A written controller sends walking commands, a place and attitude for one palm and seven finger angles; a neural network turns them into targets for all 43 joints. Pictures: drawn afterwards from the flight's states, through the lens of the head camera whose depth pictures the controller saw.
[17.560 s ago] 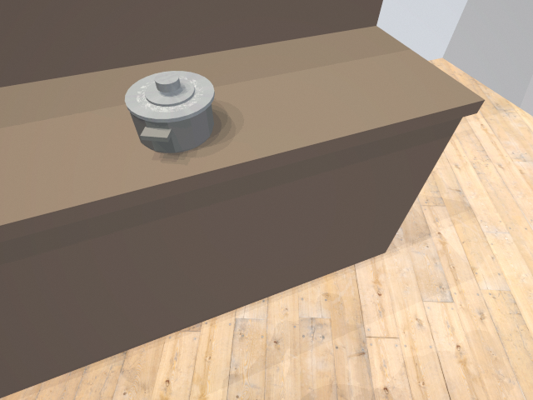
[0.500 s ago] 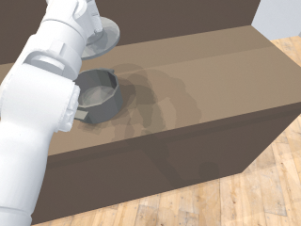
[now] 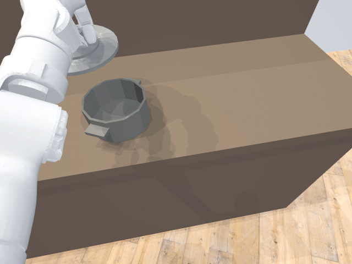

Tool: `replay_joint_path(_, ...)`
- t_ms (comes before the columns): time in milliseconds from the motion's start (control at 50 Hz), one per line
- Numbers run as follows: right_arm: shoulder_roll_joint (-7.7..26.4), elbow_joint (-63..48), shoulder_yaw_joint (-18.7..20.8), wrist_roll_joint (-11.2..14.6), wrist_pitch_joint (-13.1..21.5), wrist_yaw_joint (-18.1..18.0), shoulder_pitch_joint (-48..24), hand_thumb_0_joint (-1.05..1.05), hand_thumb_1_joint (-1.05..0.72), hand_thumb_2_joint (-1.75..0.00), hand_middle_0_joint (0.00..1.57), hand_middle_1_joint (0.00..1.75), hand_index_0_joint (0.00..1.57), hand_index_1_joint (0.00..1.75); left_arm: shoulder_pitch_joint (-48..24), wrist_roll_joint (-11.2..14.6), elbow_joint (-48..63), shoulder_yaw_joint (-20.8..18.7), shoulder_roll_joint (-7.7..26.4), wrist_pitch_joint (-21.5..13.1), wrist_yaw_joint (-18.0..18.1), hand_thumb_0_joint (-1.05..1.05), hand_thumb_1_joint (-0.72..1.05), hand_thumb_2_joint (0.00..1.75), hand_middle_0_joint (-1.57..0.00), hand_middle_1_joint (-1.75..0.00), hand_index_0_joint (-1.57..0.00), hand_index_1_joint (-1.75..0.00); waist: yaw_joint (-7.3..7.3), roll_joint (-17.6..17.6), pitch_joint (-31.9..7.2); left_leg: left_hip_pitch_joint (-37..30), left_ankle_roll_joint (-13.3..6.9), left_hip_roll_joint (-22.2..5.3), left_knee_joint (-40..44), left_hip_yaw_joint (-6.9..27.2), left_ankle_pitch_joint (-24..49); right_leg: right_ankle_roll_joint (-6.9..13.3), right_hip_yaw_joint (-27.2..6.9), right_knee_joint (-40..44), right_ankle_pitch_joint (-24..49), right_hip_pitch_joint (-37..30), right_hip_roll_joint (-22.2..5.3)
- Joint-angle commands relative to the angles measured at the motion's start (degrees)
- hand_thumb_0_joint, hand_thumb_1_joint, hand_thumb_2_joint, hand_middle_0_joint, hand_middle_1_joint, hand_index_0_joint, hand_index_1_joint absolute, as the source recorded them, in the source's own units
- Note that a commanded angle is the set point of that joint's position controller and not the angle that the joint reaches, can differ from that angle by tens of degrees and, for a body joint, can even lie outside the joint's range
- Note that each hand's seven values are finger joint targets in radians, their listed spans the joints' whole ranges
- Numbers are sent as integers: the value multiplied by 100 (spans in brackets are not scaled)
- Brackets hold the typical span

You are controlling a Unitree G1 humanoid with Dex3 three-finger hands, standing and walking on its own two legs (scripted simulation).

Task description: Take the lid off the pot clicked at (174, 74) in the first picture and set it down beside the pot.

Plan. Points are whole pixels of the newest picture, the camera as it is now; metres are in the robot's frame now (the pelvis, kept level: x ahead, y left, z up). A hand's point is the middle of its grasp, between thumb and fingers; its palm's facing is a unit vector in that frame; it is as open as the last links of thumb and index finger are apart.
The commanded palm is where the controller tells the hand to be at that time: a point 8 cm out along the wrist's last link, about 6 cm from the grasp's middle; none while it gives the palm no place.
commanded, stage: move the lid sideways beside the pot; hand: left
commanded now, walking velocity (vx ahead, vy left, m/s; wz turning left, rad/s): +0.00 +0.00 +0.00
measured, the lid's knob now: (71, 35) +0.52 +0.18 +0.26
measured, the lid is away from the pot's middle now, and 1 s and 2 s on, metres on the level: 0.05 0.18 0.22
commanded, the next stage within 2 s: lower the lid onto the table in 1.52 s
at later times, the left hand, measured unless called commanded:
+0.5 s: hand (31, 40) +0.47 +0.23 +0.28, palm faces -0.25 -0.13 -0.96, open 3.8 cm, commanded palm +0.48 +0.24 +0.35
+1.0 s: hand out of the picture +0.46 +0.30 +0.28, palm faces -0.25 -0.15 -0.96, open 3.8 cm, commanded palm +0.47 +0.30 +0.35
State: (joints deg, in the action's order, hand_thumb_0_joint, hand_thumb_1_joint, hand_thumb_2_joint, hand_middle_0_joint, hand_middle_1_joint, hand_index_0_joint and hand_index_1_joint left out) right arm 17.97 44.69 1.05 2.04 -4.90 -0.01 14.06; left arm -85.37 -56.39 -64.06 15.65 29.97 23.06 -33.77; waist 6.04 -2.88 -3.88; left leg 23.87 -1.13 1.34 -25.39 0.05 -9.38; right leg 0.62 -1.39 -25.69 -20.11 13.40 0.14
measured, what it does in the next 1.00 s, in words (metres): stands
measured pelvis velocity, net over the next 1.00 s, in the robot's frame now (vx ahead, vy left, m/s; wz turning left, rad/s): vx -0.02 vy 0.02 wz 0.00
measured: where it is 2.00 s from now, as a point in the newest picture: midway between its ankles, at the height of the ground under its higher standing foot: outside the picture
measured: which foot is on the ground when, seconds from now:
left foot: down 0.00-1.00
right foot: down 0.00-1.00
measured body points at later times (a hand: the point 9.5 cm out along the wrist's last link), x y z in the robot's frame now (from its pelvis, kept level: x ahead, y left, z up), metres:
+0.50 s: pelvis -0.01 +0.02 +0.00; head +0.03 +0.00 +0.45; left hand +0.48 +0.24 +0.33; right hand +0.03 -0.27 -0.13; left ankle +0.03 +0.12 -0.74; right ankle -0.09 -0.11 -0.74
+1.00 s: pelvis -0.02 +0.02 +0.00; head +0.03 +0.02 +0.45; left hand +0.47 +0.30 +0.33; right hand +0.02 -0.26 -0.13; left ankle +0.03 +0.12 -0.74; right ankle -0.09 -0.11 -0.74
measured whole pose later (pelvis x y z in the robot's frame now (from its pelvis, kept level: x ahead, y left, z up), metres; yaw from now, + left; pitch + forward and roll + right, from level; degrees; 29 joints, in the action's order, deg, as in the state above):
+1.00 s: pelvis -0.02 +0.02 +0.00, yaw +0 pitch +7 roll -1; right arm 17.9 43.3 0.1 3.4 -6.7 -1.0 15.9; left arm -83.4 -58.9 -65.8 11.9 43.8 14.4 -35.1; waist 6.1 -1.9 -2.4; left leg 25.4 -2.5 1.5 -26.4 -0.1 -8.4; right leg -0.9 -1.5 -24.1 -17.8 13.8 0.0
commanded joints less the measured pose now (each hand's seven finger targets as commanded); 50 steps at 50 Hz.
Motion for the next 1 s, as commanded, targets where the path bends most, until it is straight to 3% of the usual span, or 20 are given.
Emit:
replay_joint_path(0,816,-502,255,58,88,-58,114,0,-90,-90,20,30,20,30,-3898,-225,1260,-209,1396,-124,283,0,71,87,-69,-114,-115,-121,142,396,-2523,-2588,-466,256,-437,-77,2348,45,143,232,3234,465,242)
replay_joint_path(20,813,-539,246,60,122,-65,73,0,-90,-90,20,30,20,30,-3846,-99,1435,-160,1241,-168,281,0,71,87,-69,-114,-115,-121,89,167,-2648,-2731,-455,243,-487,-92,2709,84,170,232,3408,445,241)
replay_joint_path(40,831,-544,273,24,112,-44,135,0,-90,-90,20,30,20,30,-4111,-221,1736,-377,1703,-249,315,0,71,87,-69,-114,-115,-121,78,217,-2969,-2853,-457,257,-503,-27,2766,43,116,195,3409,314,258)
replay_joint_path(120,841,-536,257,70,76,-53,85,0,-90,-90,20,30,20,30,-3715,-148,1326,-215,1406,-241,271,0,71,87,-69,-114,-115,-121,79,130,-2573,-2718,-414,229,-463,-46,2637,103,209,246,3181,524,257)
replay_joint_path(160,833,-579,268,43,45,-69,100,0,-90,-90,20,30,20,30,-3796,-326,1366,-522,1921,-328,288,0,71,87,-69,-114,-115,-121,63,255,-2784,-2707,-457,236,-489,-36,2511,79,134,186,3160,409,256)
replay_joint_path(220,846,-530,242,108,16,-68,120,0,-90,-90,20,30,20,30,-3454,-164,889,-134,1320,-261,251,0,71,87,-69,-114,-115,-121,109,244,-2177,-2497,-392,196,-354,-14,2187,115,263,334,2720,704,270)
replay_joint_path(260,885,-565,241,49,-7,-94,156,0,-90,-90,20,30,20,30,-3714,-349,1099,-567,2099,-382,287,0,71,87,-69,-114,-115,-121,82,368,-2531,-2505,-447,236,-374,-26,1957,93,179,283,2740,484,270)
replay_joint_path(320,872,-576,224,107,16,-103,120,0,-90,-90,20,30,20,30,-3721,-222,1168,-271,1764,-452,252,0,71,87,-69,-114,-115,-121,75,104,-2398,-2557,-396,201,-333,-29,2054,133,246,341,2629,611,266)
replay_joint_path(460,922,-518,261,96,6,-119,303,0,-90,-90,20,30,20,30,-3528,-316,954,-448,2052,-574,249,0,71,87,-69,-114,-115,-121,107,159,-2196,-2535,-404,170,-265,49,1666,127,268,413,2109,819,327)
replay_joint_path(520,945,-523,251,120,66,-118,301,0,-90,-90,20,30,20,30,-3716,-169,1290,-228,1776,-640,240,0,71,87,-69,-114,-115,-121,76,-178,-2346,-2786,-363,158,-257,77,1931,170,322,450,2083,881,345)
replay_joint_path(540,961,-538,289,76,64,-109,378,0,-90,-90,20,30,20,30,-4028,-304,1673,-565,2312,-727,297,0,71,87,-69,-114,-115,-121,52,-195,-2788,-2937,-364,148,-268,113,1866,125,250,434,2002,744,360)
replay_joint_path(600,941,-503,271,108,35,-148,430,0,-90,-90,20,30,20,30,-3538,-349,960,-408,2116,-715,247,0,71,87,-69,-114,-115,-121,104,53,-2248,-2605,-390,164,-247,83,1565,136,300,471,1904,884,360)
replay_joint_path(620,966,-522,261,137,63,-138,381,0,-90,-90,20,30,20,30,-3448,-231,1124,-394,2078,-732,223,0,71,87,-69,-114,-115,-121,51,-91,-2325,-2700,-359,147,-274,50,1966,167,322,454,2132,809,349)
replay_joint_path(640,990,-545,301,80,47,-115,428,0,-90,-90,20,30,20,30,-3865,-366,1632,-730,2576,-802,276,0,71,87,-69,-114,-115,-121,19,-189,-2779,-2896,-362,140,-285,76,1993,122,245,437,2133,680,354)
replay_joint_path(720,975,-561,247,154,32,-128,392,0,-90,-90,20,30,20,30,-3214,-270,936,-396,2133,-771,197,0,71,87,-69,-114,-115,-121,32,-145,-2111,-2634,-334,129,-269,59,2026,172,335,480,2060,885,359)
replay_joint_path(740,1017,-579,293,99,-13,-110,444,0,-90,-90,20,30,20,30,-3563,-398,1407,-803,2722,-824,254,0,71,87,-69,-114,-115,-121,-9,-115,-2553,-2754,-342,122,-251,98,1882,124,271,469,1976,726,370)
replay_joint_path(820,973,-652,246,156,11,-141,363,0,-90,-90,20,30,20,30,-3275,-314,1234,-551,2440,-884,192,0,71,87,-69,-114,-115,-121,2,-210,-2297,-2726,-353,126,-325,43,2123,169,311,472,2151,770,358)
replay_joint_path(840,997,-635,281,106,-26,-130,432,0,-90,-90,20,30,20,30,-3481,-422,1428,-819,2824,-895,221,0,71,87,-69,-114,-115,-121,-4,-182,-2525,-2783,-369,122,-312,58,1979,117,257,483,2060,707,361)
replay_joint_path(900,986,-618,242,168,-82,-162,397,0,-90,-90,20,30,20,30,-3163,-364,902,-509,2500,-880,180,0,71,87,-69,-114,-115,-121,77,-46,-1925,-2455,-358,110,-187,52,1374,121,324,556,1716,901,354)
replay_joint_path(980,980,-629,247,149,-24,-190,384,0,-90,-90,20,30,20,30,-3711,-406,1589,-669,2815,-1035,206,0,71,87,-69,-114,-115,-121,38,-484,-2555,-2942,-397,109,-302,67,1880,138,268,495,1965,784,364)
